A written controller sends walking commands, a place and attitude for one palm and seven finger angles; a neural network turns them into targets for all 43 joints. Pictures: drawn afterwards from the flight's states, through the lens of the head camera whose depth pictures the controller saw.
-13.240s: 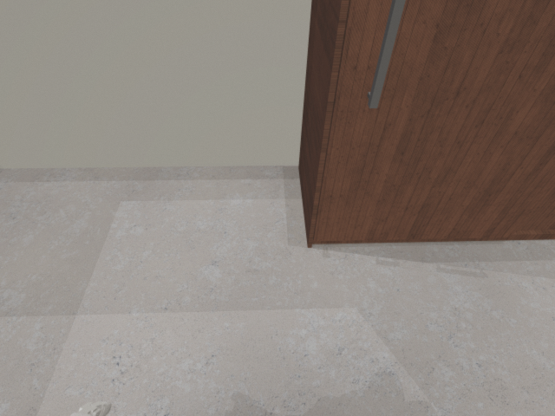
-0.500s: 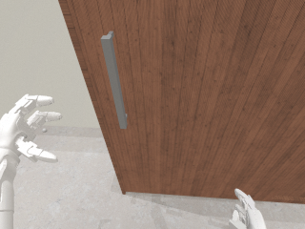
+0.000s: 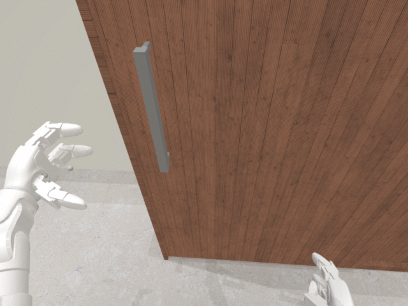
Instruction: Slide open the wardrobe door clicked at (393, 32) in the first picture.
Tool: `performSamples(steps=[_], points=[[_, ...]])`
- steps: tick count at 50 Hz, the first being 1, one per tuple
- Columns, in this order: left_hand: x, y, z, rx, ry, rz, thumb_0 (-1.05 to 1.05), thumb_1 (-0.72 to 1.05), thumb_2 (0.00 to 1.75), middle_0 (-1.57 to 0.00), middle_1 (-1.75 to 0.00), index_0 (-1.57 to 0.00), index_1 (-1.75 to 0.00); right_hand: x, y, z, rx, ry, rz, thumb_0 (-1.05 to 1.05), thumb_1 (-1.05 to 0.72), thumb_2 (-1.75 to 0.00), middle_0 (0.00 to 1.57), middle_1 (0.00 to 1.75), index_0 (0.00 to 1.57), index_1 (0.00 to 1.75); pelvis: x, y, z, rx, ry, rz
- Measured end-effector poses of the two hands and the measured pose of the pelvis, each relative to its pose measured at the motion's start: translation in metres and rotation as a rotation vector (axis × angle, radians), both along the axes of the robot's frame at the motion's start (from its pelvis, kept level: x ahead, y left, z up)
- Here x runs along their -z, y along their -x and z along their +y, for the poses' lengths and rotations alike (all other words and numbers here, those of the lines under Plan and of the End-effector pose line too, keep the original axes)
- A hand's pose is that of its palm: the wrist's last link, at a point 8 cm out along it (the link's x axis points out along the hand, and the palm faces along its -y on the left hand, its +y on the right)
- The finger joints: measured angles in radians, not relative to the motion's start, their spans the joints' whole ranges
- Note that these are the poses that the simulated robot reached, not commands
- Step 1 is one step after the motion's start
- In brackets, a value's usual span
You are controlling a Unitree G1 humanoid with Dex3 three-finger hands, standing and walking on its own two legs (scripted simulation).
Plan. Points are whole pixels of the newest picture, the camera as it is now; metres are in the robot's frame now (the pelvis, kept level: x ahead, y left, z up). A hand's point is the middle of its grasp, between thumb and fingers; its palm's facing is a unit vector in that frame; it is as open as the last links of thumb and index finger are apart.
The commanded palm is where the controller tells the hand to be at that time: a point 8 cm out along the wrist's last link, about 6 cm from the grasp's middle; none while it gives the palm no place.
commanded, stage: move the hooked fingers beside the handle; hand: left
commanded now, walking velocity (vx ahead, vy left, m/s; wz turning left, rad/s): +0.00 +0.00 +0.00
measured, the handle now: (157, 116) +0.48 +0.16 +0.14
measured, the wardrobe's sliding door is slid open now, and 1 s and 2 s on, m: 0.00 0.00 0.00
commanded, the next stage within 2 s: none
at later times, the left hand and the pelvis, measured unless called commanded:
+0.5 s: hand (96, 150) +0.34 +0.24 +0.16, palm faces +0.05 -1.00 -0.02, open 14.0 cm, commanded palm +0.32 +0.29 +0.16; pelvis +0.00 +0.01 +0.00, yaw -1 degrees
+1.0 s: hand (110, 134) +0.39 +0.23 +0.16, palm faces +0.04 -1.00 -0.01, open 14.0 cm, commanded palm +0.37 +0.28 +0.16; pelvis +0.01 +0.00 +0.00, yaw -1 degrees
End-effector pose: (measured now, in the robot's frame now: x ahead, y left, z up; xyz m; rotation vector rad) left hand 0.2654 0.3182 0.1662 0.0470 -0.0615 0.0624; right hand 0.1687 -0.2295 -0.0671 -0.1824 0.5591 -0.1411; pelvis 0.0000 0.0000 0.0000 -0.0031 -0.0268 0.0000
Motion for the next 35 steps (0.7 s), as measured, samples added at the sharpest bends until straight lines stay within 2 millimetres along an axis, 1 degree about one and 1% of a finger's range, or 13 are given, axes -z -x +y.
performSamples(steps=[10,15,23,31,35], points=[[0.002,-0.019,-0.003,0.000,0.012,0.010,-0.01,-0.50,0.30,-0.31,-1.20,-0.30,-1.20,0.003,0.013,-0.001,0.028,0.006,0.029,0.01,-0.91,-0.90,0.21,0.30,0.20,0.30,0.000,0.002,0.004,0.007,0.002,0.004],[0.000,-0.028,-0.012,0.019,0.013,-0.002,-0.01,-0.50,0.30,-0.30,-1.20,-0.30,-1.20,0.005,0.018,-0.002,0.037,0.008,0.047,0.01,-0.91,-0.90,0.21,0.30,0.20,0.30,0.000,0.003,0.006,0.008,0.002,0.006],[0.003,-0.045,-0.025,0.020,0.021,0.018,-0.01,-0.50,0.30,-0.31,-1.20,-0.30,-1.20,0.008,0.024,-0.001,0.050,0.004,0.076,0.01,-0.91,-0.90,0.21,0.30,0.20,0.30,-0.001,0.003,0.008,0.013,0.000,0.010],[0.005,-0.063,-0.026,0.007,0.023,0.035,-0.01,-0.50,0.30,-0.31,-1.20,-0.30,-1.20,0.013,0.032,-0.005,0.063,0.008,0.119,0.01,-0.91,-0.90,0.21,0.30,0.20,0.30,-0.001,0.002,0.006,0.015,0.001,0.018],[0.005,-0.073,-0.029,0.019,0.027,0.037,-0.01,-0.50,0.30,-0.30,-1.20,-0.30,-1.20,0.016,0.036,-0.009,0.071,0.014,0.147,0.01,-0.91,-0.90,0.21,0.30,0.20,0.30,-0.001,0.000,0.005,0.014,0.001,0.026]])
